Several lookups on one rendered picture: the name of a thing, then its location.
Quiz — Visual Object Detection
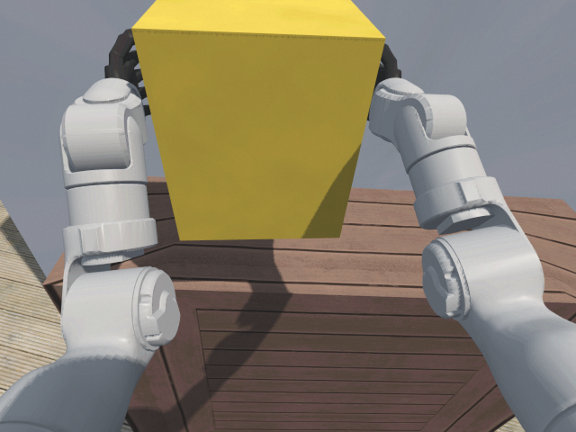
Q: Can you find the left robot upper arm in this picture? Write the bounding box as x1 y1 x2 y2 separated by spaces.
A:
0 266 180 432

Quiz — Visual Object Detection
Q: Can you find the right robot forearm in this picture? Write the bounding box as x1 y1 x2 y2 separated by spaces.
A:
368 77 545 294

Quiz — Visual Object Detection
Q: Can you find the robot right hand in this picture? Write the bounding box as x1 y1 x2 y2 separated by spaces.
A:
367 43 401 121

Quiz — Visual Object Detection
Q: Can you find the pedestal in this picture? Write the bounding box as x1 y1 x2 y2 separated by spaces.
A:
42 176 576 432

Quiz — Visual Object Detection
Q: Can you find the carton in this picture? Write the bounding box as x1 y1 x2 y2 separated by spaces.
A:
131 0 386 240

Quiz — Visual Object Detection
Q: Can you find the robot left hand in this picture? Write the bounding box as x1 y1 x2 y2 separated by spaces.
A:
104 29 151 117

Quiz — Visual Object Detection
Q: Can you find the right robot upper arm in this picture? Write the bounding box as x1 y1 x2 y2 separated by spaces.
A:
422 224 576 432

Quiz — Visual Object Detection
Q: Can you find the left robot forearm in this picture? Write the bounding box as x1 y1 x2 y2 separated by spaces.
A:
58 78 158 343

